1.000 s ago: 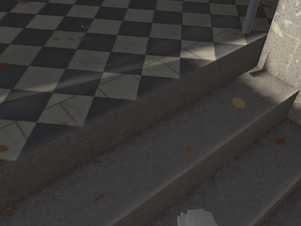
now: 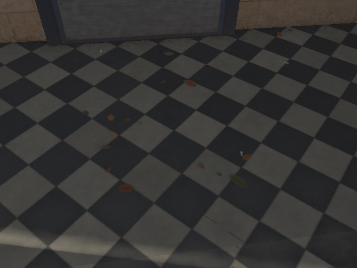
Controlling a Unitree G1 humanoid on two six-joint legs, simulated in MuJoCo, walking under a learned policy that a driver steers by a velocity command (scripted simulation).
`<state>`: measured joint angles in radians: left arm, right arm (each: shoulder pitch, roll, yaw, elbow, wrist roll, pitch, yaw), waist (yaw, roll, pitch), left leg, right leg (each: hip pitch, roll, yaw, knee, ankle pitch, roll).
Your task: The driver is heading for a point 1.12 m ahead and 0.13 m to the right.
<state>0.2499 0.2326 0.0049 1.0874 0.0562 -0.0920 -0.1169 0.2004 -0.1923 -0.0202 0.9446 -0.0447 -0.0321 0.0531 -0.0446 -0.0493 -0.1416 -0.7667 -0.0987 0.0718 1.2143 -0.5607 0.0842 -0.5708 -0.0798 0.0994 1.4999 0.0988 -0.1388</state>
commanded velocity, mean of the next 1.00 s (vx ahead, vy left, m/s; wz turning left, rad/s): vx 0.50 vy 0.00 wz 0.11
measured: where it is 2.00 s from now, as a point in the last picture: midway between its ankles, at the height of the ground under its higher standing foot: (192, 117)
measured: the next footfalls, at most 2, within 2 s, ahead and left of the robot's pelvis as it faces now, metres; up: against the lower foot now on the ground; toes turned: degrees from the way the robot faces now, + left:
right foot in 0.36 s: +0.39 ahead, -0.13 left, +0.19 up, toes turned +2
left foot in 1.04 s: +0.72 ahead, +0.11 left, +0.19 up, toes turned +7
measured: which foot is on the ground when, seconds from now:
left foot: down 0.00-0.42, up 0.44-1.00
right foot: up 0.00-0.34, down 0.36-1.00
